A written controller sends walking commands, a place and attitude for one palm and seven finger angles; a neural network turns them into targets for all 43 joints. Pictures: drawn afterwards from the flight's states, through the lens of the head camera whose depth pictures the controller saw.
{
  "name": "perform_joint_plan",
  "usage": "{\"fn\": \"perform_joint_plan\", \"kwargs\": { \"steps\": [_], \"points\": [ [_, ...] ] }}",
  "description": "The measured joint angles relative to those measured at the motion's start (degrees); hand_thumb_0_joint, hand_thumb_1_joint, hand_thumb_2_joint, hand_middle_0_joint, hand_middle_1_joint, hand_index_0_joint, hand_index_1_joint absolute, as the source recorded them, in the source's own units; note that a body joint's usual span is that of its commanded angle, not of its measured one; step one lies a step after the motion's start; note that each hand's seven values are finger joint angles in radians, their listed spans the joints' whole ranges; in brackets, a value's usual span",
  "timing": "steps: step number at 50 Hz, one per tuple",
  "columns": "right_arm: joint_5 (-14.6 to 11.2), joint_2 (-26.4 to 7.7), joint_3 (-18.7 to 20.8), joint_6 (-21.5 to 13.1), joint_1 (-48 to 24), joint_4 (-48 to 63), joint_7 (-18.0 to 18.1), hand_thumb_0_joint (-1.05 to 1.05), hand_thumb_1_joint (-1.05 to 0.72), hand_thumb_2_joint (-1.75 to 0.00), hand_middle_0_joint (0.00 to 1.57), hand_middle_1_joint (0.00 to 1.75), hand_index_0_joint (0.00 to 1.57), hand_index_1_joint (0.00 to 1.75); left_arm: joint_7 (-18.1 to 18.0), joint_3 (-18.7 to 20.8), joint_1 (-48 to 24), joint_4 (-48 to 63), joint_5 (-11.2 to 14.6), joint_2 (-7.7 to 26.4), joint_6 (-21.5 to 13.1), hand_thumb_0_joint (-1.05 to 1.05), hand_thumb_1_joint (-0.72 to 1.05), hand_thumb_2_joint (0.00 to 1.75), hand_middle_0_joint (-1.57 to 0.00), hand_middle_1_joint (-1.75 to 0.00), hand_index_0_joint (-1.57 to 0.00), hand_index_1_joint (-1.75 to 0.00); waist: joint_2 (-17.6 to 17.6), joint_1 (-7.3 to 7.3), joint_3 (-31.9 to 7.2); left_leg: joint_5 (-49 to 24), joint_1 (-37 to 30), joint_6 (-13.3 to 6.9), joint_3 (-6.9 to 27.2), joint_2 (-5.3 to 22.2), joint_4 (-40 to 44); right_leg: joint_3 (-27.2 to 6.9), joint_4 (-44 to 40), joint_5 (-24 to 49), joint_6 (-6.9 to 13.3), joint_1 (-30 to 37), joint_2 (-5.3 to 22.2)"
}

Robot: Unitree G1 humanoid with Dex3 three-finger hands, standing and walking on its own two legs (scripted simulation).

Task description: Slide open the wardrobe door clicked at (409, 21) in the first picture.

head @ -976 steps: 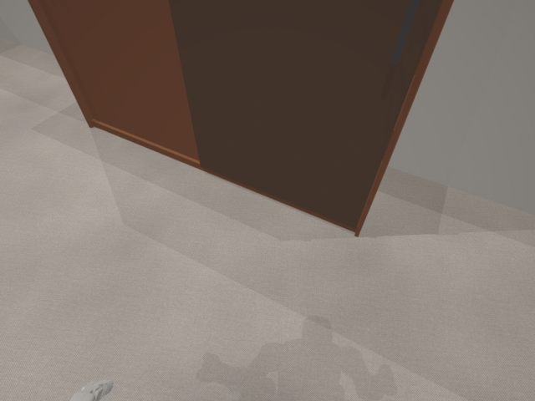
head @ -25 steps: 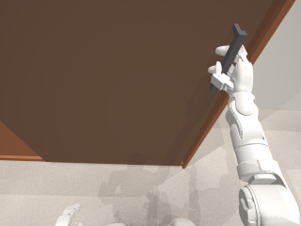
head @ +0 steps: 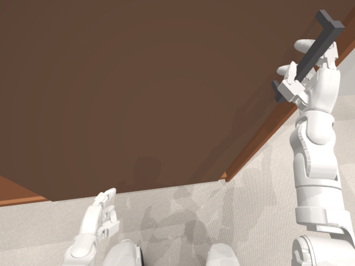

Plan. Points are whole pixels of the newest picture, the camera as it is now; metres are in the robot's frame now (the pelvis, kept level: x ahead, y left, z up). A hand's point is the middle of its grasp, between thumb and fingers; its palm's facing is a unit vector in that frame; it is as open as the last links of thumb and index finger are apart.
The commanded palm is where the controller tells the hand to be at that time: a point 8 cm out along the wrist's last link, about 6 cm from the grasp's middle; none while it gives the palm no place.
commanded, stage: step sideways, sliding the door along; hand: right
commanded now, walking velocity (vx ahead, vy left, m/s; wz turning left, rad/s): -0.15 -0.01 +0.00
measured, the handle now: (298, 62) +0.45 -0.25 +0.18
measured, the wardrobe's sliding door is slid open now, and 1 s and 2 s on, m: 0.06 0.38 0.64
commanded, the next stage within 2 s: none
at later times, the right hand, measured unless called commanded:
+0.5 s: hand (209, 89) +0.39 -0.07 +0.16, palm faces +0.34 +0.94 -0.08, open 6.6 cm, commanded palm +0.36 -0.04 +0.17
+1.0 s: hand (115, 95) +0.38 +0.09 +0.17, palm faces +0.02 +0.99 -0.12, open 6.0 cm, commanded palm +0.36 +0.08 +0.17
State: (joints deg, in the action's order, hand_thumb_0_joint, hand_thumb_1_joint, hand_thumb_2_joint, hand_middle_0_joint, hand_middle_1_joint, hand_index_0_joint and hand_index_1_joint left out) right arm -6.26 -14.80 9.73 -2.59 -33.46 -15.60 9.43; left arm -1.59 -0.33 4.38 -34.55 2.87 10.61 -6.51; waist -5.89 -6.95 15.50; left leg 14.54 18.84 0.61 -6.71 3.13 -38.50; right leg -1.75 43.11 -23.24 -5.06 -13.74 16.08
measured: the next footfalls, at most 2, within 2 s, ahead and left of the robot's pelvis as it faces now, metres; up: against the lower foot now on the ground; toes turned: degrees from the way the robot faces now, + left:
right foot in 0.14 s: +0.03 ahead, -0.12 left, +0.00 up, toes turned -10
left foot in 0.42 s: +0.11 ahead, +0.18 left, +0.00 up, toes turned +3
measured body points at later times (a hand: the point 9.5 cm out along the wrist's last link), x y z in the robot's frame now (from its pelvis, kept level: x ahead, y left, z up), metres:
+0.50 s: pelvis +0.05 +0.11 +0.01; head +0.15 +0.13 +0.44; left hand +0.28 +0.25 -0.11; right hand +0.37 -0.12 +0.17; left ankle +0.07 +0.18 -0.71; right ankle -0.01 -0.08 -0.68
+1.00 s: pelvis +0.04 +0.19 +0.02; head +0.11 +0.20 +0.46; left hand +0.23 +0.38 -0.08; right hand +0.37 +0.04 +0.18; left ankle +0.10 +0.34 -0.68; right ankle +0.00 -0.01 -0.71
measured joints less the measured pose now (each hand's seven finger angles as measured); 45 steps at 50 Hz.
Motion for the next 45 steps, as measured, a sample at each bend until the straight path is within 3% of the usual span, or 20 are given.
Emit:
{"fn": "perform_joint_plan", "kwargs": {
  "steps": [3, 5, 6, 7, 8, 11, 14, 21, 24, 26, 28, 30, 33, 35, 37, 39, 41, 43, 45],
  "points": [
    [0.0, 1.5, 1.8, 1.5, 3.3, 4.2, 1.5, -0.03, -0.77, -0.87, 0.44, 1.4, 0.12, 1.38, -2.0, 1.4, -1.7, -1.6, 0.0, 3.1, -0.6, 0.01, 0.91, 0.9, -0.2, -0.3, -0.21, -0.3, 0.1, 2.26, -0.1, 2.0, 1.8, -0.6, -0.4, 2.7, -0.9, -0.4, 10.7, -9.4, 2.2, -6.2, -8.6],
    [-0.1, 3.2, 1.5, 1.9, 5.3, 7.8, 2.5, -0.03, -0.79, -0.87, 0.44, 1.4, 0.09, 1.38, -3.1, 2.1, -1.7, -2.1, 0.1, 4.9, -1.6, 0.01, 0.91, 0.9, -0.2, -0.3, -0.21, -0.3, 0.3, 3.15, -0.1, 0.5, 2.6, -0.8, -0.5, 3.7, -0.4, 2.4, 7.3, -8.4, 3.1, -6.8, -12.7],
    [0.3, 4.2, 1.0, 1.8, 6.1, 9.4, 3.2, -0.02, -0.8, -0.87, 0.43, 1.4, 0.09, 1.38, -3.4, 2.5, -1.5, -2.1, 0.0, 5.6, -1.9, 0.01, 0.91, 0.9, -0.2, -0.3, -0.2, -0.3, 0.2, 3.48, -0.2, -0.5, 3.2, -1.0, -0.8, 3.7, -0.8, 4.2, 2.2, -3.5, 3.3, -5.9, -13.6],
    [0.3, 5.2, 0.3, 1.6, 6.9, 10.9, 3.6, -0.02, -0.8, -0.87, 0.42, 1.4, 0.08, 1.38, -3.4, 2.8, -0.8, -1.9, -0.1, 6.2, -1.9, 0.01, 0.91, 0.9, -0.2, -0.3, -0.2, -0.3, -0.3, 3.62, -0.6, -1.3, 3.9, -0.8, -1.2, 3.1, -1.9, 5.9, -3.4, 7.5, 4.1, -4.4, -13.2],
    [0.4, 5.9, -0.8, 1.4, 7.2, 12.1, 3.7, -0.02, -0.81, -0.88, 0.42, 1.4, 0.07, 1.37, -3.1, 3.4, -0.1, -1.7, -0.1, 6.2, -1.9, 0.01, 0.91, 0.9, -0.2, -0.3, -0.2, -0.3, -0.2, 3.33, -0.9, -1.4, 4.9, -0.2, -0.7, 2.2, -4.0, 6.4, -5.7, 10.6, 4.7, -3.3, -12.5],
    [2.1, 6.8, -3.9, 1.0, 7.6, 14.4, 3.0, -0.01, -0.82, -0.87, 0.39, 1.4, 0.06, 1.31, -1.3, 4.4, 1.9, -1.3, 0.0, 4.3, -2.2, 0.01, 0.91, 0.9, -0.19, -0.3, -0.2, -0.3, 2.9, 0.28, 0.1, 9.0, 6.6, 0.0, 3.9, 0.2, -12.6, 7.6, -6.4, 3.5, 4.1, -0.2, -11.6],
    [2.7, 8.1, -6.0, 0.1, 9.8, 16.1, 2.9, -0.01, -0.83, -0.87, 0.37, 1.4, 0.06, 1.26, 0.6, 3.4, 3.3, -0.2, -0.3, 2.9, -3.5, 0.02, 0.91, 0.9, -0.19, -0.3, -0.2, -0.3, 2.9, -0.87, 0.4, 9.9, 6.0, -0.1, 4.2, -0.9, -15.0, 7.4, -8.1, 2.6, 2.6, 2.2, -9.9],
    [1.2, 7.7, -6.5, -1.8, 16.5, 19.8, 2.1, -0.01, -0.82, -0.87, 0.38, 1.4, 0.05, 1.27, 2.2, -0.5, 2.2, 1.7, -1.5, -1.5, -3.9, 0.02, 0.91, 0.9, -0.2, -0.3, -0.2, -0.3, 1.8, -1.59, -0.7, 2.1, -0.2, 0.5, 3.0, -2.2, -3.2, 9.2, -7.2, 2.0, -0.5, 4.9, -5.4],
    [1.4, 8.1, -5.6, -2.9, 18.3, 20.3, 1.8, -0.02, -0.82, -0.88, 0.39, 1.4, 0.03, 1.29, 2.3, -1.6, 0.0, 1.4, -1.2, -1.9, -2.9, 0.02, 0.91, 0.9, -0.2, -0.3, -0.21, -0.3, 0.0, -0.24, -0.9, 5.3, -2.8, -3.6, 0.6, -4.0, 0.3, 7.8, 1.1, 2.2, 0.5, 0.8, -3.2],
    [1.5, 8.6, -5.6, -3.4, 20.0, 21.5, 2.0, -0.02, -0.82, -0.88, 0.39, 1.4, 0.03, 1.3, 1.8, -1.6, -1.9, 0.9, -1.3, -1.4, -2.1, 0.02, 0.91, 0.9, -0.2, -0.3, -0.21, -0.3, 1.3, 0.31, -1.4, 4.4, -1.2, -5.3, 1.0, -3.0, 0.7, 4.2, 10.6, -7.2, 1.3, -4.0, -8.2],
    [1.6, 9.4, -6.0, -3.5, 21.7, 23.5, 2.4, -0.01, -0.83, -0.88, 0.38, 1.4, 0.03, 1.31, 1.3, -1.4, -3.3, 1.1, -1.4, -0.3, -2.2, 0.02, 0.91, 0.9, -0.2, -0.3, -0.21, -0.3, 2.5, 1.14, -1.1, 2.0, -0.6, -5.5, 1.7, -2.2, 2.9, 2.6, 15.4, -11.8, 1.8, -7.3, -12.9],
    [2.1, 10.4, -6.9, -4.1, 23.0, 25.2, 2.8, -0.01, -0.83, -0.88, 0.37, 1.4, 0.04, 1.32, 1.1, -0.8, -4.3, 1.5, -1.5, 0.7, -2.1, 0.02, 0.91, 0.9, -0.2, -0.3, -0.21, -0.3, 3.5, 1.86, -0.4, -1.4, -0.5, -6.2, 2.6, -2.1, 5.4, 3.1, 14.1, -12.4, 1.7, -8.6, -15.6],
    [3.2, 11.4, -9.0, -5.1, 24.2, 27.0, 2.6, 0.0, -0.82, -0.87, 0.36, 1.4, 0.07, 1.32, 1.3, 0.3, -4.4, 2.7, -1.7, 1.5, -0.7, 0.01, 0.91, 0.9, -0.2, -0.3, -0.2, -0.3, 5.4, 2.71, 0.2, -6.1, 0.1, -6.6, 4.0, -2.4, 7.6, 5.5, 5.4, -7.4, 1.7, -7.7, -17.1],
    [3.7, 11.5, -10.8, -5.6, 24.6, 27.5, 2.1, 0.0, -0.82, -0.86, 0.36, 1.4, 0.08, 1.31, 1.4, 0.9, -3.4, 3.5, -1.9, 1.8, 0.2, 0.01, 0.91, 0.9, -0.2, -0.3, -0.2, -0.3, 6.5, 3.19, -0.5, -7.6, 0.6, -6.4, 4.5, -3.2, 7.7, 7.5, -2.9, 0.3, 1.9, -5.2, -16.5],
    [3.7, 11.4, -12.9, -5.9, 24.9, 27.6, 1.3, 0.0, -0.81, -0.86, 0.36, 1.4, 0.1, 1.3, 1.6, 1.5, -1.6, 4.6, -1.9, 2.5, 0.6, 0.01, 0.91, 0.9, -0.2, -0.3, -0.2, -0.3, 5.6, 3.63, -2.7, -6.1, 2.7, -4.6, 4.1, -5.5, 3.8, 8.8, -11.6, 18.5, 4.3, -1.0, -13.0],
    [3.7, 10.5, -14.5, -6.6, 23.6, 26.4, 0.1, 0.0, -0.8, -0.86, 0.36, 1.4, 0.1, 1.29, 2.1, 2.7, -0.6, 4.6, -2.0, 2.1, 0.7, 0.01, 0.91, 0.9, -0.2, -0.3, -0.2, -0.3, 6.1, 3.21, -3.2, 6.1, 6.0, -2.4, 5.6, -6.4, -7.1, 9.7, -12.7, 11.1, 4.1, 1.8, -11.3],
    [4.3, 9.5, -15.0, -6.8, 22.5, 25.4, -0.8, -0.01, -0.78, -0.86, 0.38, 1.4, 0.11, 1.3, 2.5, 2.9, -0.5, 4.2, -2.6, 1.3, 0.6, 0.01, 0.91, 0.9, -0.2, -0.3, -0.2, -0.3, 6.4, 3.06, -2.5, 13.3, 8.3, -1.5, 6.7, -6.3, -15.2, 10.1, -12.2, 4.7, 3.0, 3.4, -9.8],
    [5.0, 8.7, -15.3, -7.0, 21.6, 24.4, -1.5, -0.01, -0.78, -0.86, 0.39, 1.4, 0.13, 1.31, 2.7, 2.3, -0.2, 4.0, -2.9, 0.7, 0.1, 0.01, 0.91, 0.9, -0.19, -0.3, -0.2, -0.3, 5.4, 2.86, -1.9, 12.8, 9.5, -0.7, 6.4, -5.3, -17.8, 10.4, -12.7, 3.7, 0.7, 4.9, -7.6],
    [5.4, 7.9, -14.9, -6.8, 21.2, 23.6, -1.9, 0.0, -0.8, -0.87, 0.41, 1.4, 0.17, 1.33, 2.8, 1.6, 0.2, 3.8, -3.2, -0.2, -0.1, 0.01, 0.91, 0.9, -0.19, -0.3, -0.2, -0.3, 4.3, 2.17, -1.5, 9.8, 9.6, 0.0, 5.8, -3.8, -16.2, 11.4, -13.5, 4.3, -0.3, 6.7, -5.5]
  ]
}}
